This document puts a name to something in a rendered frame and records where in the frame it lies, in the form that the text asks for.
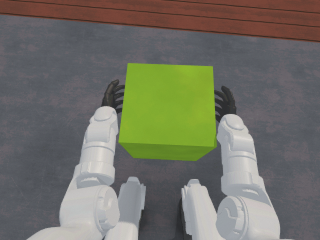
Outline robot right upper arm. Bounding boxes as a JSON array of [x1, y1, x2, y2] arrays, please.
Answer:
[[215, 195, 294, 240]]

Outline right robot hand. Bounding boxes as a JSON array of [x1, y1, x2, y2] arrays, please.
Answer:
[[214, 86, 237, 123]]

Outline robot right forearm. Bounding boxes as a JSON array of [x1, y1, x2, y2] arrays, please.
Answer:
[[216, 114, 280, 226]]

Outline robot left thigh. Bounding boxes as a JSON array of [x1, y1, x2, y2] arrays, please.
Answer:
[[104, 181, 146, 240]]

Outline robot left upper arm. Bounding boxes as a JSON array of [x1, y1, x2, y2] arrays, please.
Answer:
[[27, 185, 120, 240]]

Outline left robot hand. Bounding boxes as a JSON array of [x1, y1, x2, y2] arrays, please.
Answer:
[[101, 79, 125, 114]]

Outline carton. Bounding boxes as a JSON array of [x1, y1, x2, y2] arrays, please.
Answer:
[[118, 63, 217, 161]]

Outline right robot foot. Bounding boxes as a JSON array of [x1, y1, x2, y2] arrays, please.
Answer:
[[179, 197, 192, 240]]

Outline robot left forearm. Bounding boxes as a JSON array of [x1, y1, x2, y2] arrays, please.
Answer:
[[59, 106, 119, 224]]

